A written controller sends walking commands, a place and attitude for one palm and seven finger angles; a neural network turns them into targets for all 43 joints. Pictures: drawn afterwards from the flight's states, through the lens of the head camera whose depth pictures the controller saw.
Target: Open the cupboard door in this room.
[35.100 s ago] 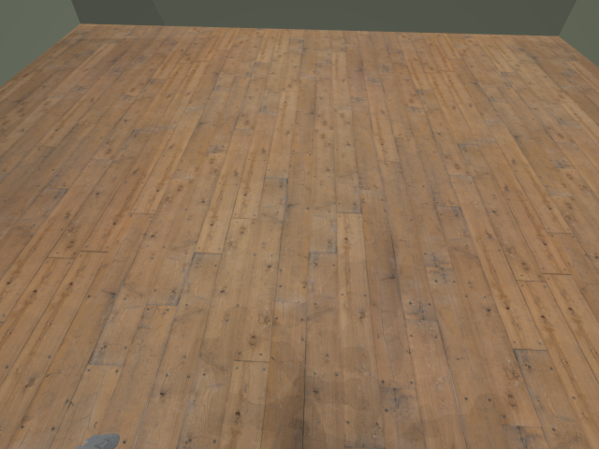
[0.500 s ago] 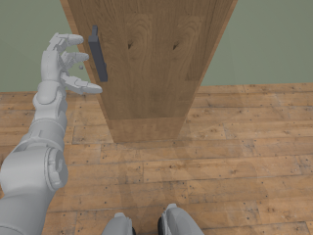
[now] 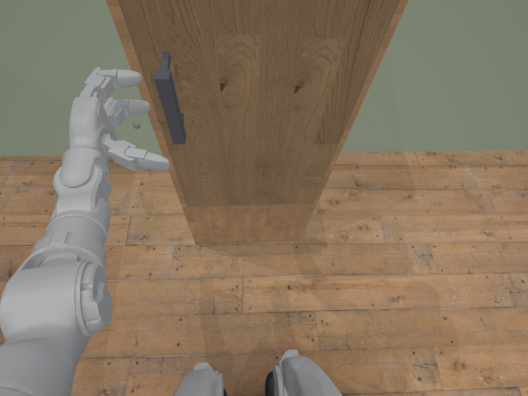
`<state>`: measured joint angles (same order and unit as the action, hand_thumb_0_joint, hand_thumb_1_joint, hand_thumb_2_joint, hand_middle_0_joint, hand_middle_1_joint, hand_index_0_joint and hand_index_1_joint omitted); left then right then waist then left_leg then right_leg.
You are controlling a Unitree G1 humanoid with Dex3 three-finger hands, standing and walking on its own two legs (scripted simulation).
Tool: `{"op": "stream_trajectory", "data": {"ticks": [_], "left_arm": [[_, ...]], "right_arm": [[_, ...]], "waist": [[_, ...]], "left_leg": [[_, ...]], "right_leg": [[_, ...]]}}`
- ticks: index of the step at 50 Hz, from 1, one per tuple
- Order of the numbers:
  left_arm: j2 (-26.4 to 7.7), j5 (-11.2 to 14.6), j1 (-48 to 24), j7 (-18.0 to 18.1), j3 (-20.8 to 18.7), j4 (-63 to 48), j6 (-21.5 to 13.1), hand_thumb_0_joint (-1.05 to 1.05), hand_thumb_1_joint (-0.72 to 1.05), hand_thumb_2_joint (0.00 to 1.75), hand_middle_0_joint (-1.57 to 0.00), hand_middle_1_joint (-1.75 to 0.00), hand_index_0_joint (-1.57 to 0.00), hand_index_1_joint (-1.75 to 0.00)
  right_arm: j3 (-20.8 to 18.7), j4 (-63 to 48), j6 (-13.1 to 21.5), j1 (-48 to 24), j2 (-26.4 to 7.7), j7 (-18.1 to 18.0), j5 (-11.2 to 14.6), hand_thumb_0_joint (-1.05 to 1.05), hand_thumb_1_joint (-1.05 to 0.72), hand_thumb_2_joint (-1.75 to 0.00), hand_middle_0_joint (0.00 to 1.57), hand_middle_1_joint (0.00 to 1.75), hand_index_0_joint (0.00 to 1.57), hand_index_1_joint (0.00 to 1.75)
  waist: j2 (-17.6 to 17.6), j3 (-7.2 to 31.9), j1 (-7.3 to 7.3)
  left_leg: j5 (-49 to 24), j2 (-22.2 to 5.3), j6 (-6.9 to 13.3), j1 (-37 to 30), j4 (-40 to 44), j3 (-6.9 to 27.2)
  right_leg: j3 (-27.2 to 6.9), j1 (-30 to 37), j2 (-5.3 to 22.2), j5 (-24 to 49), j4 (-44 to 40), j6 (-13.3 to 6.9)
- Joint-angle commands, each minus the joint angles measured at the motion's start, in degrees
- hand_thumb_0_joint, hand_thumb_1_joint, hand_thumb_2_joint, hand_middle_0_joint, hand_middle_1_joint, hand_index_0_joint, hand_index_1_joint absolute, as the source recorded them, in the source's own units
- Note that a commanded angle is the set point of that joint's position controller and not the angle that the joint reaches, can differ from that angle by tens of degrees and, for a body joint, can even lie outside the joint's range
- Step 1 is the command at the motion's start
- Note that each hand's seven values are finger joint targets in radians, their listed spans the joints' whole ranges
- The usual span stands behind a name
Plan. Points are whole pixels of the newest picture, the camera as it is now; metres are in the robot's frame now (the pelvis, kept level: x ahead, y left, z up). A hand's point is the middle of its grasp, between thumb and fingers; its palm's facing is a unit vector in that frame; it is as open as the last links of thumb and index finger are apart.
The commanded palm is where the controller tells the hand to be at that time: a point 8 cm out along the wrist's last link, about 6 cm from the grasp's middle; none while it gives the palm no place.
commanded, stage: move the hooked fingers beside the handle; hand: left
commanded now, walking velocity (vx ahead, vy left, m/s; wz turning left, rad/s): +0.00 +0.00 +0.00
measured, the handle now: (173, 101) +0.56 +0.10 +0.07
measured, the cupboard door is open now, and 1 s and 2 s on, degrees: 0 0 0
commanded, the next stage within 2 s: slide the fingers in behind the handle in 0.24 s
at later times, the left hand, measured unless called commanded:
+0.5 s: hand (137, 124) +0.51 +0.15 +0.08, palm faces -0.04 -1.00 -0.02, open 14.0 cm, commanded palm +0.48 +0.19 +0.07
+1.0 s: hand (168, 127) +0.50 +0.11 +0.08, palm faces -0.03 -1.00 -0.02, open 14.0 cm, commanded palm +0.47 +0.15 +0.07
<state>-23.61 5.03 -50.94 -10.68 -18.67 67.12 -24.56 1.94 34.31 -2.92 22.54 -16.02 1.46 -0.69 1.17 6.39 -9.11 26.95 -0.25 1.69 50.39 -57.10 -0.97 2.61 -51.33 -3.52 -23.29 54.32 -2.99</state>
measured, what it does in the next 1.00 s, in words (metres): stands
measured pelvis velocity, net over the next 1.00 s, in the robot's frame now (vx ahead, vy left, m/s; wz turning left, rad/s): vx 0.00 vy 0.01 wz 0.00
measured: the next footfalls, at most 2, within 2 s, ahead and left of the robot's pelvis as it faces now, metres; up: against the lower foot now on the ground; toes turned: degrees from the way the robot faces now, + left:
none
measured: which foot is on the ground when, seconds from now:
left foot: down 0.00-1.00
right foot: down 0.00-1.00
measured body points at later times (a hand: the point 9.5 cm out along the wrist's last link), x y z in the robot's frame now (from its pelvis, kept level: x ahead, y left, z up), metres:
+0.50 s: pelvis +0.00 +0.01 +0.00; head +0.12 +0.01 +0.43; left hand +0.50 +0.21 +0.08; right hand +0.00 -0.25 -0.12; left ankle +0.00 +0.10 -0.67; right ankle +0.02 -0.09 -0.67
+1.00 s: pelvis +0.00 +0.01 +0.00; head +0.11 +0.01 +0.43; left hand +0.49 +0.16 +0.08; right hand +0.01 -0.25 -0.12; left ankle +0.00 +0.10 -0.67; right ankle +0.02 -0.09 -0.67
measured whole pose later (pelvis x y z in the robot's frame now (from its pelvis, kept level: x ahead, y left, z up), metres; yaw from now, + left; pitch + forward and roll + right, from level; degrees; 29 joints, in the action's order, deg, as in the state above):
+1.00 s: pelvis +0.00 +0.01 +0.00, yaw +0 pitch +20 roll -1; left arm -16.0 3.0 -51.6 -2.3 -14.2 66.7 -26.0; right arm 1.7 35.4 -2.6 22.4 -14.6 2.8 -1.7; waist 1.7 7.1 -9.0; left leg 27.3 0.5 2.3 50.5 -58.0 -1.5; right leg 2.1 -51.7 -2.8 -23.9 55.7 -2.3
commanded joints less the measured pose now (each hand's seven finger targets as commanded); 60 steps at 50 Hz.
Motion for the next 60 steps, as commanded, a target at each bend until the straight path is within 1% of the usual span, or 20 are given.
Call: {"op": "stream_trajectory", "data": {"ticks": [1, 2, 9, 11, 12, 14, 17, 21, 23, 24, 29, 31, 34, 36, 41, 43, 50, 53, 55, 60], "left_arm": [[-10.56, 0.82, -25.89, 0.08, -0.33, -10.7, -3.39, 0.0, -0.5, 0.3, -0.3, -1.2, -0.3, -1.2], [-12.44, 0.45, -26.75, 0.23, -1.4, -11.3, -3.41, 0.0, -0.5, 0.3, -0.3, -1.2, -0.3, -1.2], [-13.61, 0.2, -27.99, 0.92, -2.32, -10.64, -3.79, 0.0, -0.5, 0.3, -0.3, -1.2, -0.3, -1.2], [-13.09, 0.19, -29.35, 0.75, -1.68, -12.31, -4.18, 0.0, -0.5, 0.3, -0.3, -1.2, -0.3, -1.2], [-15.72, -0.05, -28.75, 0.85, -3.69, -11.81, -4.15, 0.0, -0.5, 0.3, -0.3, -1.2, -0.3, -1.2], [-12.6, 0.06, -27.53, 0.29, -1.33, -10.81, -3.53, 0.0, -0.5, 0.3, -0.3, -1.2, -0.3, -1.2], [-14.76, 0.39, -25.95, -0.29, -3.09, -10.66, -2.84, 0.0, -0.5, 0.3, -0.3, -1.2, -0.3, -1.2], [-10.17, 1.18, -26.36, -0.53, -0.11, -14.02, -3.61, 0.0, -0.5, 0.3, -0.3, -1.2, -0.3, -1.2], [-9.57, 1.37, -25.79, 0.12, -0.21, -13.31, -3.73, 0.0, -0.5, 0.3, -0.3, -1.2, -0.3, -1.2], [-6.56, 1.4, -25.31, 0.35, 2.0, -12.49, -3.46, 0.0, -0.5, 0.3, -0.3, -1.2, -0.3, -1.2], [-7.24, 0.25, -25.99, 3.22, 0.88, -12.34, -3.81, 0.0, -0.5, 0.3, -0.3, -1.2, -0.3, -1.2], [-5.73, -0.2, -27.53, 4.36, 2.09, -14.39, -4.62, 0.0, -0.5, 0.3, -0.3, -1.2, -0.3, -1.2], [-8.35, -1.02, -25.44, 5.84, -0.35, -13.97, -5.07, 0.0, -0.5, 0.3, -0.3, -1.2, -0.3, -1.2], [-5.53, -1.27, -26.13, 6.12, 1.72, -14.98, -5.59, 0.0, -0.5, 0.3, -0.3, -1.2, -0.3, -1.2], [-1.3, -0.96, -26.36, 7.13, 4.23, -13.72, -5.14, 0.0, -0.5, 0.3, -0.3, -1.2, -0.3, -1.2], [-3.71, -1.09, -26.83, 7.87, 2.27, -12.23, -4.77, 0.0, -0.5, 0.3, -0.3, -1.2, -0.3, -1.2], [-1.2, -1.91, -29.13, 8.98, 4.56, -13.36, -5.88, 0.0, -0.5, 0.3, -0.3, -1.2, -0.3, -1.2], [-3.07, -2.11, -28.59, 9.5, 2.94, -12.56, -5.7, 0.0, -0.5, 0.3, -0.3, -1.2, -0.3, -1.2], [-0.48, -1.83, -28.69, 9.52, 4.69, -14.23, -6.01, 0.0, -0.5, 0.3, -0.3, -1.2, -0.3, -1.2], [-0.05, -1.97, -28.68, 10.04, 5.05, -12.95, -5.55, 0.0, -0.5, 0.3, -0.3, -1.2, -0.3, -1.2]], "right_arm": [[-3.36, -2.11, 0.61, 9.08, -8.86, -0.67, 0.06, 0.0, -0.9, -0.9, 0.2, 0.3, 0.2, 0.3], [-3.5, -1.82, 0.53, 9.17, -9.07, -0.81, 0.08, 0.0, -0.9, -0.9, 0.2, 0.3, 0.2, 0.3], [-3.27, -2.1, 0.94, 8.8, -9.12, -0.91, -0.01, 0.0, -0.9, -0.9, 0.2, 0.3, 0.2, 0.3], [-3.25, -2.17, 1.08, 8.98, -9.03, -0.91, -0.17, 0.0, -0.9, -0.9, 0.2, 0.3, 0.2, 0.3], [-3.27, -1.94, 1.03, 9.33, -9.27, -1.03, -0.21, 0.0, -0.9, -0.9, 0.2, 0.3, 0.2, 0.3], [-3.11, -2.2, 0.98, 9.13, -8.89, -0.84, -0.08, 0.0, -0.9, -0.9, 0.2, 0.3, 0.2, 0.3], [-3.1, -2.59, 0.6, 9.52, -9.23, -1.0, 0.0, 0.0, -0.9, -0.9, 0.2, 0.3, 0.2, 0.3], [-3.56, -2.6, 0.63, 9.61, -8.86, -0.72, -0.09, 0.0, -0.9, -0.9, 0.2, 0.3, 0.2, 0.3], [-3.69, -1.94, 0.58, 9.87, -8.95, -0.53, -0.18, 0.0, -0.9, -0.9, 0.2, 0.3, 0.2, 0.3], [-3.72, -1.9, 0.61, 9.55, -8.69, -0.35, -0.1, 0.0, -0.9, -0.9, 0.2, 0.3, 0.2, 0.3], [-4.02, -1.08, 0.53, 9.95, -8.86, 0.06, -0.48, 0.0, -0.9, -0.9, 0.2, 0.3, 0.2, 0.3], [-3.95, -1.44, 0.69, 9.62, -8.57, 0.24, -0.75, 0.0, -0.9, -0.9, 0.2, 0.3, 0.2, 0.3], [-4.0, -1.8, 0.65, 9.45, -8.62, 0.39, -0.76, 0.0, -0.9, -0.9, 0.2, 0.3, 0.2, 0.3], [-4.02, -1.97, 0.8, 9.16, -8.16, 0.54, -0.85, 0.0, -0.9, -0.9, 0.2, 0.3, 0.2, 0.3], [-4.2, -1.89, 0.8, 8.62, -8.21, 0.71, -0.84, 0.0, -0.9, -0.9, 0.2, 0.3, 0.2, 0.3], [-4.16, -1.58, 0.78, 8.93, -8.52, 0.54, -0.89, 0.0, -0.9, -0.9, 0.2, 0.3, 0.2, 0.3], [-3.94, -1.91, 1.52, 8.35, -7.91, 0.58, -1.07, 0.0, -0.9, -0.9, 0.2, 0.3, 0.2, 0.3], [-3.98, -1.75, 1.55, 8.38, -7.98, 0.47, -1.11, 0.0, -0.9, -0.9, 0.2, 0.3, 0.2, 0.3], [-4.04, -2.28, 1.76, 8.17, -7.72, 0.52, -1.1, 0.0, -0.9, -0.9, 0.2, 0.3, 0.2, 0.3], [-4.08, -1.94, 1.81, 8.3, -7.75, 0.57, -1.03, 0.0, -0.9, -0.9, 0.2, 0.3, 0.2, 0.3]], "waist": [[3.13, 25.03, -1.48], [2.78, 25.18, -1.48], [3.66, 25.72, -1.42], [5.14, 28.86, -1.52], [4.24, 29.12, -1.11], [3.69, 27.25, -1.43], [3.14, 27.62, -0.9], [5.67, 29.2, -0.97], [4.09, 27.5, -1.02], [4.44, 26.19, -1.62], [3.83, 24.93, -1.16], [5.09, 27.09, -1.21], [3.67, 27.37, -0.1], [5.23, 28.2, -0.33], [3.55, 26.43, -1.35], [0.95, 24.69, -1.27], [2.97, 25.65, -1.56], [1.36, 26.49, -1.09], [2.57, 27.73, -1.36], [1.06, 25.86, -1.59]], "left_leg": [[-20.01, 0.62, 0.45, -12.97, 4.72, 2.32], [-20.01, 0.5, 0.45, -12.78, 4.6, 2.46], [-18.17, 0.67, 0.45, -12.02, 4.18, 2.52], [-20.52, 0.66, 0.37, -14.25, 3.8, 2.92], [-21.15, 0.48, 0.35, -13.87, 3.74, 2.94], [-20.81, 0.55, 0.36, -13.1, 4.12, 2.69], [-21.34, 0.54, 0.47, -12.49, 4.27, 2.42], [-24.38, 0.28, 0.04, -16.99, 4.37, 3.06], [-23.92, -0.01, -0.19, -16.95, 4.67, 3.45], [-22.88, 0.08, -0.12, -17.05, 4.78, 3.27], [-22.62, 0.02, -0.46, -17.23, 4.96, 3.81], [-23.5, 0.18, -0.5, -18.58, 4.88, 3.98], [-22.91, 0.46, -0.42, -16.58, 5.01, 3.43], [-25.29, 0.31, -0.68, -18.79, 4.82, 3.71], [-23.25, 0.11, -0.73, -18.89, 4.95, 3.98], [-20.62, 0.46, -0.38, -15.62, 5.13, 3.46], [-18.63, 0.93, -0.23, -15.26, 4.95, 3.34], [-17.96, 1.13, -0.07, -13.39, 4.67, 2.75], [-19.3, 1.13, -0.06, -15.16, 4.58, 2.89], [-16.96, 1.4, 0.19, -12.84, 4.8, 2.44]], "right_leg": [[-3.65, 15.38, 0.86, 21.03, -5.77, 1.73], [-3.64, 15.42, 0.96, 20.89, -5.59, 1.75], [-3.89, 14.86, 0.93, 18.85, -5.51, 1.69], [-3.73, 14.81, 0.83, 20.38, -4.8, 1.67], [-3.67, 15.6, 0.85, 21.02, -4.68, 1.66], [-3.51, 15.65, 0.78, 21.15, -5.06, 1.68], [-3.59, 16.78, 0.79, 22.2, -5.12, 1.72], [-2.9, 14.73, 0.56, 22.8, -4.97, 1.48], [-2.33, 13.57, 0.48, 21.39, -5.11, 1.48], [-2.34, 12.39, 0.44, 20.45, -5.55, 1.53], [-1.76, 10.79, 0.56, 18.84, -5.25, 1.38], [-1.74, 10.83, 0.57, 19.27, -4.82, 1.39], [-2.12, 13.5, 0.65, 20.13, -4.69, 1.29], [-1.86, 12.54, 0.58, 21.39, -4.16, 1.23], [-1.48, 10.28, 0.59, 19.28, -4.54, 1.34], [-1.93, 11.82, 0.69, 18.55, -5.0, 1.49], [-2.24, 11.82, 0.87, 17.82, -4.58, 1.32], [-2.83, 13.94, 1.01, 18.48, -4.76, 1.49], [-2.53, 13.39, 0.95, 19.46, -4.41, 1.4], [-2.93, 14.29, 1.0, 18.59, -5.18, 1.48]]}}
